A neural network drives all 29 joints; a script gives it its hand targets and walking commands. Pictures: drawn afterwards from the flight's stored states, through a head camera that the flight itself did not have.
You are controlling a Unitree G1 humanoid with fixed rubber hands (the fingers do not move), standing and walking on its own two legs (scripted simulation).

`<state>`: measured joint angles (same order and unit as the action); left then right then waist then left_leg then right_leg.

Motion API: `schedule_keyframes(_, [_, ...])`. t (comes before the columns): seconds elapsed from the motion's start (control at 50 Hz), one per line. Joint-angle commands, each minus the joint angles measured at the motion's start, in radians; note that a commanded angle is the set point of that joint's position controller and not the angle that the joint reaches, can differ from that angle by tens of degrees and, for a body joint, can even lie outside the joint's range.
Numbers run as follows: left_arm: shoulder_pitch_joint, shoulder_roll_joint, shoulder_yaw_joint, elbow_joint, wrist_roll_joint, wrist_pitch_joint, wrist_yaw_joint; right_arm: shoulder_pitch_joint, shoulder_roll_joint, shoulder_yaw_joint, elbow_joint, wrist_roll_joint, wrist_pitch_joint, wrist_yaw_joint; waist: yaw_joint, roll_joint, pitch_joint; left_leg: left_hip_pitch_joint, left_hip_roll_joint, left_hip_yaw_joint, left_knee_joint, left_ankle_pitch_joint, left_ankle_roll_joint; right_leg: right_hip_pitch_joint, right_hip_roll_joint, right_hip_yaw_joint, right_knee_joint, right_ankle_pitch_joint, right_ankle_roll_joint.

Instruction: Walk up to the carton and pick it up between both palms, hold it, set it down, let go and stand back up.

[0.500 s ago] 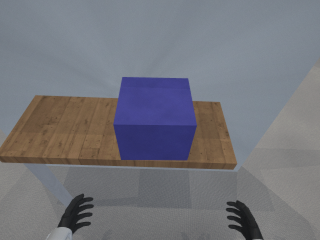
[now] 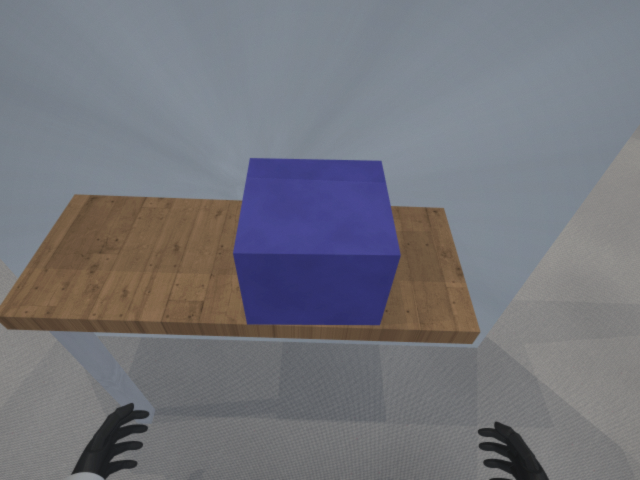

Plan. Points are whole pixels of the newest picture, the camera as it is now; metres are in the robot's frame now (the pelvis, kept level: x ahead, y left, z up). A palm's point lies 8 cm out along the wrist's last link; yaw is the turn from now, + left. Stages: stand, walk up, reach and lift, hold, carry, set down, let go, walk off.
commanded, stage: stand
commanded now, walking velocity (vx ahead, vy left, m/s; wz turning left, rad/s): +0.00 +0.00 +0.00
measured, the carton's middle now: (315, 241) +0.49 +0.04 -0.02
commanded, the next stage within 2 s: none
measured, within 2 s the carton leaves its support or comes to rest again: neither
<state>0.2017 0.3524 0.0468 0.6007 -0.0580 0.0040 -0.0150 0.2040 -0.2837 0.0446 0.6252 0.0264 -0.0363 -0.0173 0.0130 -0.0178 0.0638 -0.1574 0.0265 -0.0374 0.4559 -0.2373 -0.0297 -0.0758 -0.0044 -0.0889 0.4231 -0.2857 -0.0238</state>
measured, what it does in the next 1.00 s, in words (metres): stands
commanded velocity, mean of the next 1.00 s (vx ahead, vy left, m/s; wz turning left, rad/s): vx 0.00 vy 0.00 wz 0.00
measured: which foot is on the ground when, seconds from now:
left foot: down 0.00-1.00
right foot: down 0.00-1.00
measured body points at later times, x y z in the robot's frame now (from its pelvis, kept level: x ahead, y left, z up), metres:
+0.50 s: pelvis +0.00 +0.00 +0.00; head +0.00 +0.01 +0.45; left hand +0.13 +0.30 -0.10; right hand +0.16 -0.25 -0.08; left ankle +0.01 +0.14 -0.74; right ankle -0.03 -0.10 -0.74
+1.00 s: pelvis +0.00 +0.00 +0.00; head +0.00 +0.00 +0.45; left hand +0.12 +0.30 -0.10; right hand +0.16 -0.25 -0.08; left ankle +0.01 +0.14 -0.74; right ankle -0.03 -0.10 -0.74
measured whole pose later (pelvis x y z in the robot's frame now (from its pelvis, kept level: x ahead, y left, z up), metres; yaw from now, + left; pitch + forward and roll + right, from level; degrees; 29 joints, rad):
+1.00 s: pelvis +0.00 +0.00 +0.00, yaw +0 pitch -3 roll +0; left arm 0.20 0.35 0.05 0.79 -0.06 -0.02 -0.02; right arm 0.21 -0.30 0.04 0.63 0.03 -0.02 -0.02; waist 0.01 0.00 0.05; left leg -0.16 0.03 -0.04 0.46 -0.24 -0.03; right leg -0.08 0.00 -0.09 0.42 -0.29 -0.02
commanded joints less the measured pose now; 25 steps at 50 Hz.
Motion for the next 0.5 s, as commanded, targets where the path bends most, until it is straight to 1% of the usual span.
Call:
schedule_keyframes(0.0, [-0.018,0.205,0.061,0.001,0.106,-0.039,0.010,-0.035,-0.244,-0.107,-0.022,-0.066,0.002,0.015,-0.003,0.064,-0.096,-0.054,0.049,-0.026,-0.003,0.196,0.059,-0.032,-0.106,0.127,-0.070,0.210,-0.002])
schedule_keyframes(0.02, [-0.014,0.204,0.061,0.004,0.102,-0.041,0.008,-0.041,-0.243,-0.106,-0.027,-0.067,0.002,0.016,0.005,0.072,-0.114,-0.039,0.050,-0.020,0.003,0.215,0.063,-0.027,-0.111,0.131,-0.061,0.229,-0.006])
schedule_keyframes(0.04, [-0.017,0.205,0.059,0.016,0.103,-0.041,0.008,-0.037,-0.246,-0.105,-0.025,-0.066,0.004,0.015,-0.002,0.071,-0.115,-0.039,0.047,-0.024,0.004,0.213,0.061,-0.021,-0.111,0.131,-0.063,0.235,-0.006])
schedule_keyframes(0.06, [-0.008,0.201,0.057,0.024,0.098,-0.044,0.007,-0.038,-0.250,-0.106,-0.021,-0.067,0.005,0.014,0.005,0.060,-0.113,-0.040,0.049,-0.024,-0.001,0.222,0.068,-0.018,-0.112,0.128,-0.060,0.253,-0.005])
schedule_keyframes(0.08, [-0.009,0.209,0.057,0.028,0.100,-0.044,0.008,-0.031,-0.242,-0.102,-0.018,-0.063,0.007,0.016,-0.001,0.054,-0.121,-0.032,0.053,-0.022,-0.006,0.218,0.065,-0.017,-0.112,0.127,-0.061,0.255,-0.009])
schedule_keyframes(0.1, [-0.007,0.205,0.055,0.037,0.101,-0.042,0.008,-0.026,-0.254,-0.107,-0.017,-0.065,0.007,0.013,-0.002,0.075,-0.102,-0.042,0.052,-0.025,-0.006,0.219,0.064,-0.021,-0.111,0.126,-0.062,0.258,-0.009])
schedule_keyframes(0.12, [-0.007,0.209,0.056,0.041,0.099,-0.043,0.008,-0.029,-0.250,-0.104,-0.014,-0.066,0.006,0.013,0.001,0.068,-0.108,-0.038,0.051,-0.023,-0.003,0.224,0.064,-0.025,-0.112,0.129,-0.061,0.253,-0.007])
schedule_keyframes(0.14, [0.004,0.203,0.052,0.050,0.099,-0.044,0.007,-0.028,-0.252,-0.103,-0.013,-0.066,0.006,0.014,0.004,0.073,-0.109,-0.029,0.050,-0.020,0.001,0.208,0.065,-0.025,-0.112,0.131,-0.068,0.249,-0.008])
schedule_keyframes(0.18, [-0.005,0.211,0.051,0.062,0.103,-0.044,0.007,-0.019,-0.258,-0.103,-0.004,-0.063,0.010,0.012,-0.004,0.050,-0.089,-0.029,0.052,-0.024,-0.014,0.196,0.066,-0.044,-0.111,0.131,-0.072,0.232,-0.011])
schedule_keyframes(0.2, [-0.013,0.210,0.053,0.063,0.103,-0.045,0.008,-0.023,-0.246,-0.099,-0.003,-0.063,0.009,0.011,-0.007,0.066,-0.100,-0.030,0.055,-0.027,-0.011,0.191,0.066,-0.038,-0.113,0.129,-0.074,0.229,-0.010])
schedule_keyframes(0.22, [-0.017,0.210,0.051,0.064,0.105,-0.046,0.007,-0.029,-0.243,-0.102,-0.009,-0.066,0.009,0.011,-0.008,0.061,-0.088,-0.032,0.052,-0.020,-0.013,0.185,0.065,-0.043,-0.113,0.130,-0.078,0.222,-0.011])
schedule_keyframes(0.26, [-0.011,0.213,0.050,0.074,0.098,-0.047,0.007,-0.034,-0.245,-0.098,-0.007,-0.066,0.009,0.012,-0.003,0.078,-0.095,-0.022,0.054,-0.025,-0.017,0.194,0.068,-0.046,-0.114,0.135,-0.079,0.212,-0.013])
schedule_keyframes(0.28, [-0.021,0.208,0.049,0.084,0.104,-0.046,0.007,-0.022,-0.248,-0.099,0.003,-0.063,0.009,0.010,-0.016,0.080,-0.082,-0.035,0.057,-0.030,-0.023,0.177,0.067,-0.045,-0.116,0.138,-0.082,0.205,-0.017])
schedule_keyframes(0.3, [-0.016,0.210,0.049,0.085,0.101,-0.047,0.007,-0.035,-0.252,-0.102,0.002,-0.065,0.009,0.010,-0.002,0.088,-0.081,-0.033,0.054,-0.027,-0.019,0.190,0.068,-0.045,-0.116,0.138,-0.083,0.210,-0.014])
schedule_keyframes(0.32, [-0.009,0.202,0.046,0.097,0.100,-0.047,0.006,-0.035,-0.254,-0.100,-0.001,-0.067,0.008,0.010,0.000,0.065,-0.079,-0.033,0.060,-0.033,-0.014,0.205,0.073,-0.037,-0.114,0.138,-0.083,0.223,-0.012])
schedule_keyframes(0.34, [-0.009,0.203,0.046,0.102,0.101,-0.046,0.007,-0.021,-0.258,-0.103,0.003,-0.068,0.008,0.008,-0.006,0.062,-0.094,-0.025,0.058,-0.028,-0.019,0.197,0.069,-0.036,-0.114,0.133,-0.078,0.223,-0.013])
schedule_keyframes(0.36, [-0.023,0.204,0.043,0.097,0.101,-0.046,0.007,-0.028,-0.260,-0.105,0.002,-0.064,0.007,0.010,-0.009,0.061,-0.085,-0.028,0.058,-0.030,-0.024,0.195,0.067,-0.043,-0.112,0.131,-0.076,0.230,-0.015])
schedule_keyframes(0.38, [-0.019,0.201,0.045,0.103,0.102,-0.047,0.007,-0.037,-0.262,-0.105,0.005,-0.069,0.006,0.009,0.001,0.067,-0.091,-0.022,0.058,-0.027,-0.017,0.201,0.069,-0.037,-0.115,0.137,-0.083,0.217,-0.012])
schedule_keyframes(0.4, [-0.018,0.203,0.045,0.103,0.102,-0.047,0.007,-0.039,-0.255,-0.104,0.000,-0.066,0.006,0.010,-0.008,0.061,-0.087,-0.014,0.061,-0.033,-0.020,0.205,0.067,-0.051,-0.115,0.134,-0.079,0.221,-0.013])
schedule_keyframes(0.42, [-0.015,0.207,0.045,0.114,0.096,-0.046,0.006,-0.031,-0.261,-0.105,0.005,-0.067,0.005,0.008,-0.006,0.080,-0.087,-0.015,0.059,-0.030,-0.018,0.211,0.068,-0.046,-0.114,0.135,-0.085,0.227,-0.011])
schedule_keyframes(0.44, [-0.015,0.207,0.045,0.116,0.097,-0.046,0.007,-0.028,-0.265,-0.107,0.011,-0.065,0.007,0.007,-0.004,0.076,-0.089,-0.018,0.060,-0.030,-0.019,0.216,0.070,-0.039,-0.115,0.135,-0.080,0.241,-0.013])
schedule_keyframes(0.46, [-0.022,0.209,0.046,0.119,0.097,-0.048,0.006,-0.021,-0.248,-0.100,0.012,-0.062,0.005,0.008,-0.010,0.079,-0.093,-0.024,0.058,-0.030,-0.022,0.206,0.066,-0.033,-0.121,0.138,-0.083,0.240,-0.015])
schedule_keyframes(0.48, [-0.022,0.211,0.047,0.117,0.095,-0.047,0.007,-0.032,-0.248,-0.102,0.013,-0.065,0.004,0.007,-0.009,0.067,-0.097,-0.023,0.061,-0.031,-0.023,0.211,0.068,-0.034,-0.118,0.134,-0.080,0.244,-0.017])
